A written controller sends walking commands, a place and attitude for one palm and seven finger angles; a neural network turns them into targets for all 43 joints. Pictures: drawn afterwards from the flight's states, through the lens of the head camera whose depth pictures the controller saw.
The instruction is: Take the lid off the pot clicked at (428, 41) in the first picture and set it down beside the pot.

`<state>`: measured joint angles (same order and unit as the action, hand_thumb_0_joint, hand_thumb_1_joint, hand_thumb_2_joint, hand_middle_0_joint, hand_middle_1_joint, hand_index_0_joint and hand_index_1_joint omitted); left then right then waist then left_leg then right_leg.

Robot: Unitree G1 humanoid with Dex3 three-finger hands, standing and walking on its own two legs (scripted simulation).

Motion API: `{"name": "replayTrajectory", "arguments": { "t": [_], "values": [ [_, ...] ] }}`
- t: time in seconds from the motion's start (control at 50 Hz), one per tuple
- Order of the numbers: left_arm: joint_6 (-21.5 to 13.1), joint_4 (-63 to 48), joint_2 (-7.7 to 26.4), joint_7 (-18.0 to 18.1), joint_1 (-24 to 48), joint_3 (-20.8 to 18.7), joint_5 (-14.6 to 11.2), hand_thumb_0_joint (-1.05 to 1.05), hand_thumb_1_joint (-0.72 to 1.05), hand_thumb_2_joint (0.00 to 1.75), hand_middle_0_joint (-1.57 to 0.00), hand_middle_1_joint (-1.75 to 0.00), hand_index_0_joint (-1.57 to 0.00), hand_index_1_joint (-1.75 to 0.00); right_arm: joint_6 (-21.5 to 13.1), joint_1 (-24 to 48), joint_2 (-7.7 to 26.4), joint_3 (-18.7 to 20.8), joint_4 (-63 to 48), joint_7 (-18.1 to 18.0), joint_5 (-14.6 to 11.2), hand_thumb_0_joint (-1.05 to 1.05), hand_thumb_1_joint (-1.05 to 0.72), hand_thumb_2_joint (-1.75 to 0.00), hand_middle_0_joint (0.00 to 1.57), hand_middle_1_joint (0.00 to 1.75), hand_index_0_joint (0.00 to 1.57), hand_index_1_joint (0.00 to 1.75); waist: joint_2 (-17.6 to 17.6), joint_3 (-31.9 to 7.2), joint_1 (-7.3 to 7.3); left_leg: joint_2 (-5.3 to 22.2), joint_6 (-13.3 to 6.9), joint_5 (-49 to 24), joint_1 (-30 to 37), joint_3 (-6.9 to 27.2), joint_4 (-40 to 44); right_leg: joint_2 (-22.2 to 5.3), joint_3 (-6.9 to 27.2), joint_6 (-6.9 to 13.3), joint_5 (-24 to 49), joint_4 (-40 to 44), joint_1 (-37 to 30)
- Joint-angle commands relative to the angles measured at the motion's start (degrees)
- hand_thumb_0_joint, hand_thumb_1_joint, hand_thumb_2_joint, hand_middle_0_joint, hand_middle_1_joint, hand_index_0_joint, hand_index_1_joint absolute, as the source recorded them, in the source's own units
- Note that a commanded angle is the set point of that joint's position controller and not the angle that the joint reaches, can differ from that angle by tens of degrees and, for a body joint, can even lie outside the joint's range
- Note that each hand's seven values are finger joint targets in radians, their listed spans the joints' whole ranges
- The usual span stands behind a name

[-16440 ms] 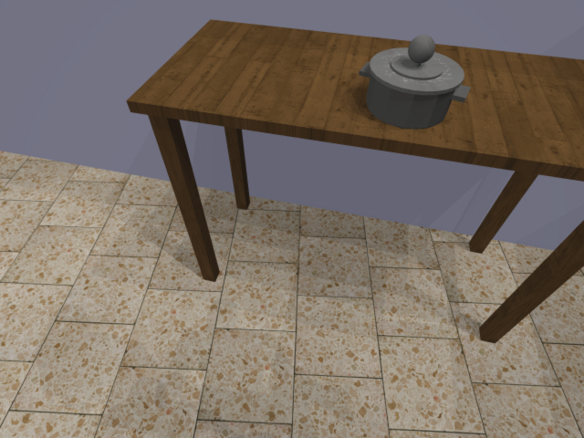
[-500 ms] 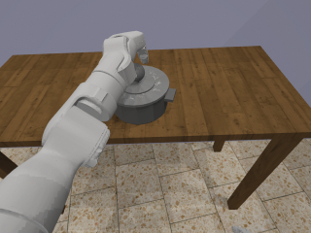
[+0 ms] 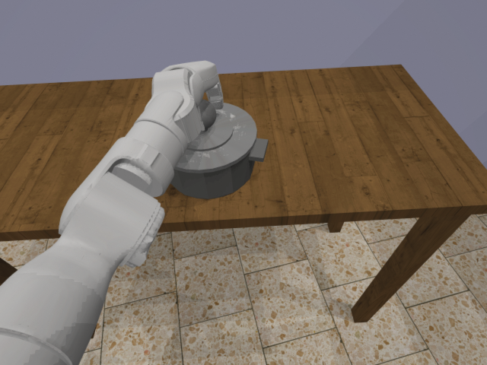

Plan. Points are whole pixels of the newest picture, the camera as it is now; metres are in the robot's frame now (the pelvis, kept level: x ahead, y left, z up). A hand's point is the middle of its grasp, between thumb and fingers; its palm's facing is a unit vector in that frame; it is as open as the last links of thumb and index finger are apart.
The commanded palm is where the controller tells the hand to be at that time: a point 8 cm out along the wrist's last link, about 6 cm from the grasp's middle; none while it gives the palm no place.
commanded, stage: close the fingers and squeeze the knob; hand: left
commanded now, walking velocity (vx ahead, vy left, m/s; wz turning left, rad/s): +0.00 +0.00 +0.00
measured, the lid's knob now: (201, 114) +0.50 +0.06 +0.17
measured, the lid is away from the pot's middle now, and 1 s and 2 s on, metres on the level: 0.00 0.00 0.01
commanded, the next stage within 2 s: lift the lid straight up in 1.68 s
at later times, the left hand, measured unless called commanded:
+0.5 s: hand (200, 117) +0.46 +0.06 +0.19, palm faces -0.36 -0.09 -0.93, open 9.5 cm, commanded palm +0.46 +0.06 +0.24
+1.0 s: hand (197, 117) +0.47 +0.06 +0.18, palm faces -0.35 -0.08 -0.93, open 8.0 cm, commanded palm +0.46 +0.07 +0.24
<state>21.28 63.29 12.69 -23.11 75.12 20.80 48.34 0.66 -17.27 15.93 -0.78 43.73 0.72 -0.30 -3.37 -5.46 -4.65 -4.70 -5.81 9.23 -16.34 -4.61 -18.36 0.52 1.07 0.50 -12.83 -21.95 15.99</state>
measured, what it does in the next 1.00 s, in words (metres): stands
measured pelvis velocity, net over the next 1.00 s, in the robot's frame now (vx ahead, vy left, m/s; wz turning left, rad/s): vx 0.00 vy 0.00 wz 0.01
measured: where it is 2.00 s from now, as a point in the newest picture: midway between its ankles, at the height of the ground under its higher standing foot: outside the picture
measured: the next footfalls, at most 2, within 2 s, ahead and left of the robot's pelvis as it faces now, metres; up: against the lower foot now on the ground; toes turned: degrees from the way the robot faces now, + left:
none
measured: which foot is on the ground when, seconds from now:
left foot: down 0.00-1.00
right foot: down 0.00-1.00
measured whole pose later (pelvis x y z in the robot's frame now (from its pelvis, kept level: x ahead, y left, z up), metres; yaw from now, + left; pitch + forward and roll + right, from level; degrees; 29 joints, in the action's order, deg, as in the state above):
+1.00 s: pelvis +0.00 +0.00 +0.00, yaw +0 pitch +6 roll +0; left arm 19.8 62.2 13.0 -23.4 73.9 21.2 48.4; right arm 1.3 -17.5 16.0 -0.7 43.5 0.9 -0.7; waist -3.3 -5.0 -4.6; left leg -4.7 -5.6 9.6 -16.1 -4.2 -19.1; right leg 0.6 0.8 0.7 -13.2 -22.5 15.6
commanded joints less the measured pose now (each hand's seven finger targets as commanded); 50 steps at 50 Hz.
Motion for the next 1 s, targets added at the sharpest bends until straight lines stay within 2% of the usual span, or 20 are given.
{"name": "replayTrajectory", "arguments": {
  "t": [0.0,0.06,0.08,0.14,0.2,0.26,0.3,0.34,0.4,0.5,0.56,0.58,0.64,0.68,0.78,0.84,0.9,0.92,0.96,0.98],
  "values": [
    [1.1,-6.4,8.3,1.4,28.5,-1.5,1.6,0.00,-0.41,1.66,-0.85,-0.08,-0.85,-0.08,-0.9,1.2,7.6,2.3,-5.8,0.3,-0.8,0.00,-0.90,-0.90,0.20,0.30,0.20,0.30,9.8,-18.4,0.30,0.7,1.4,-25.1,16.1,5.0,-3.1,3.4,-0.6,1.5,20.7,1.1,-1.3],
    [0.5,-10.6,7.7,0.8,31.5,-0.7,0.9,0.00,-0.41,1.66,-0.85,-0.08,-0.85,-0.08,-0.8,1.8,7.3,2.2,-6.6,0.5,-0.6,0.00,-0.90,-0.90,0.20,0.30,0.20,0.30,7.2,-20.2,0.01,0.4,1.2,-24.8,17.6,5.5,-3.2,3.1,-0.3,1.6,20.7,1.2,-1.1],
    [0.3,-11.5,7.7,0.8,32.9,-0.6,0.9,0.00,-0.17,1.07,-0.59,-0.48,-0.59,-0.48,-1.1,1.9,7.0,2.2,-6.6,0.3,-0.6,0.00,-0.90,-0.90,0.20,0.30,0.20,0.30,6.9,-20.7,-0.14,0.5,1.2,-24.7,18.4,5.7,-3.5,3.1,-0.1,1.7,20.3,1.2,-0.6],
    [-0.7,-14.0,9.4,1.0,34.6,-1.6,1.0,0.00,-0.15,1.08,-0.57,-0.57,-0.57,-0.57,-1.1,0.9,7.0,2.4,-6.6,0.2,-0.3,0.00,-0.90,-0.90,0.20,0.30,0.20,0.30,6.5,-23.0,-0.12,0.7,1.2,-25.1,19.3,6.1,-4.0,2.9,0.1,1.8,20.6,1.1,-1.2],
    [0.4,-8.4,8.3,1.1,32.6,-1.0,1.6,0.00,-0.12,1.08,-0.56,-0.65,-0.56,-0.65,-0.8,1.8,6.8,2.0,-5.8,0.1,-0.8,0.00,-0.90,-0.90,0.20,0.30,0.20,0.30,9.5,-18.6,-0.37,0.5,1.2,-20.9,16.8,5.6,-3.0,3.2,-0.6,1.8,18.5,1.2,-0.3],
    [-0.5,-12.3,7.0,1.3,36.0,0.0,1.0,0.00,-0.09,1.08,-0.56,-0.71,-0.56,-0.71,-0.9,2.4,6.6,1.9,-6.4,0.3,-0.7,0.00,-0.90,-0.90,0.20,0.30,0.20,0.30,7.2,-22.5,-0.37,0.7,1.5,-22.7,18.6,6.4,-3.2,2.9,-0.3,1.9,18.8,0.7,-0.8],
    [-0.6,-11.5,6.0,1.6,35.9,0.6,1.1,0.00,-0.06,1.07,-0.56,-0.75,-0.56,-0.75,-1.3,2.6,6.3,2.0,-6.2,0.3,-0.7,0.00,-0.90,-0.90,0.20,0.30,0.20,0.30,6.6,-22.4,-0.51,0.8,1.6,-23.5,19.6,6.5,-3.7,3.0,-0.2,1.9,18.2,0.6,0.5],
    [-0.7,-10.7,8.4,1.8,34.9,-1.5,1.4,0.00,-0.04,1.07,-0.56,-0.78,-0.56,-0.78,-1.0,1.8,6.5,2.1,-6.0,0.3,-0.5,0.00,-0.90,-0.90,0.20,0.30,0.20,0.30,8.0,-22.6,-0.03,0.8,1.6,-21.8,18.8,6.2,-3.3,3.0,-0.2,1.9,18.2,0.9,-0.8],
    [0.7,-6.1,8.9,2.1,34.1,-1.8,1.3,0.00,-0.01,1.06,-0.57,-0.82,-0.57,-0.82,-0.4,2.9,6.7,1.4,-5.3,-0.1,-1.0,0.00,-0.90,-0.90,0.20,0.30,0.20,0.30,10.6,-17.4,-0.37,0.2,1.3,-15.4,14.3,5.2,-1.6,3.0,-0.7,1.8,16.4,1.2,-1.0],
    [0.7,-5.9,7.1,2.2,35.6,-0.3,1.4,0.00,0.05,1.04,-0.59,-0.89,-0.59,-0.89,-0.5,3.2,6.6,1.4,-5.4,-0.6,-1.0,0.00,-0.90,-0.90,0.20,0.30,0.20,0.30,8.6,-17.9,-0.96,0.4,1.1,-13.6,15.0,5.4,-1.8,2.9,-0.3,1.8,15.1,1.3,0.4],
    [0.1,-7.5,12.5,1.8,36.1,-3.6,2.1,0.00,0.09,1.02,-0.60,-0.92,-0.60,-0.92,-0.6,2.6,6.8,1.3,-5.9,-1.1,-0.4,0.00,-0.90,-0.90,0.20,0.30,0.20,0.30,9.0,-22.5,-0.18,0.1,0.6,-15.1,14.5,5.0,-2.3,2.4,0.6,1.8,18.4,0.9,-3.9],
    [0.1,-6.9,12.4,1.6,35.9,-3.3,2.1,0.00,0.10,1.01,-0.61,-0.93,-0.61,-0.93,-0.6,2.6,6.7,1.3,-6.0,-1.3,-0.6,0.00,-0.90,-0.90,0.20,0.30,0.20,0.30,10.2,-22.0,-0.33,-0.1,0.5,-14.5,13.7,4.9,-2.2,2.4,0.6,1.6,18.5,1.0,-4.3],
    [-0.4,-7.7,8.5,1.2,35.3,-0.9,1.9,0.00,0.14,0.99,-0.62,-0.95,-0.62,-0.95,-0.9,1.3,6.6,1.8,-5.8,-1.0,-0.8,0.00,-0.90,-0.90,0.20,0.30,0.20,0.30,7.9,-21.2,-0.72,0.3,0.7,-16.7,15.4,5.2,-2.6,2.6,0.2,1.7,18.5,1.2,-2.0],
    [-0.1,-5.3,10.0,0.8,32.6,-1.8,1.9,0.00,0.17,0.97,-0.63,-0.97,-0.63,-0.97,-0.7,1.7,7.2,1.7,-5.7,-1.1,-0.7,0.00,-0.90,-0.90,0.20,0.30,0.20,0.30,9.1,-19.0,-0.51,0.2,0.7,-16.3,14.3,5.0,-2.4,2.9,-0.2,1.7,17.8,1.3,-1.6],
    [-1.5,-9.9,12.8,0.5,35.2,-3.1,1.9,0.00,0.24,0.92,-0.67,-1.00,-0.67,-1.00,-1.1,1.2,7.1,1.8,-6.3,-1.3,-0.7,0.00,-0.90,-0.90,0.20,0.30,0.20,0.30,7.4,-21.9,-0.34,0.2,0.5,-17.3,15.2,4.9,-2.6,2.6,0.4,1.7,19.3,1.0,-3.4],
    [-2.6,-12.5,11.2,1.0,35.0,-2.3,2.3,0.00,0.28,0.88,-0.69,-1.01,-0.69,-1.01,-1.4,-0.1,6.8,2.3,-6.5,-0.9,-0.6,0.00,-0.90,-0.90,0.20,0.30,0.20,0.30,5.6,-23.5,-0.16,1.0,0.8,-22.2,17.9,5.7,-3.6,2.7,0.3,1.8,19.5,0.8,-2.0],
    [-2.0,-10.7,9.3,1.5,32.2,-1.3,2.1,0.00,0.32,0.84,-0.72,-1.02,-0.72,-1.02,-1.3,0.7,6.9,2.4,-6.3,-0.2,-0.9,0.00,-0.90,-0.90,0.20,0.30,0.20,0.30,6.1,-20.8,0.00,1.1,1.2,-23.1,18.1,5.8,-3.6,3.2,-0.4,1.9,18.1,0.7,-0.2],
    [-1.8,-10.6,10.9,1.7,31.9,-2.6,1.9,0.00,0.34,0.82,-0.73,-1.02,-0.73,-1.02,-1.3,0.9,7.0,2.4,-6.3,-0.2,-0.8,0.00,-0.90,-0.90,0.20,0.30,0.20,0.30,7.6,-20.8,0.37,1.0,1.2,-22.1,17.5,5.8,-3.2,3.2,-0.6,1.8,17.9,0.8,-1.1],
    [-2.3,-14.1,11.5,1.9,34.1,-2.8,1.3,0.00,0.37,0.79,-0.74,-1.03,-0.74,-1.03,-1.4,1.0,6.9,2.4,-6.8,0.2,-0.7,0.00,-0.90,-0.90,0.20,0.30,0.20,0.30,6.0,-23.9,0.65,1.0,1.3,-24.6,18.8,6.0,-3.6,3.0,-0.1,1.9,19.6,0.5,-2.3],
    [-2.0,-12.1,10.1,1.9,33.2,-1.7,1.4,0.00,0.39,0.77,-0.75,-1.03,-0.75,-1.03,-1.4,1.7,6.7,2.3,-6.6,0.2,-0.8,0.00,-0.90,-0.90,0.20,0.30,0.20,0.30,6.7,-22.6,0.40,1.0,1.1,-24.2,18.6,5.7,-3.9,3.0,-0.2,1.8,19.8,0.4,-1.6]
  ]
}}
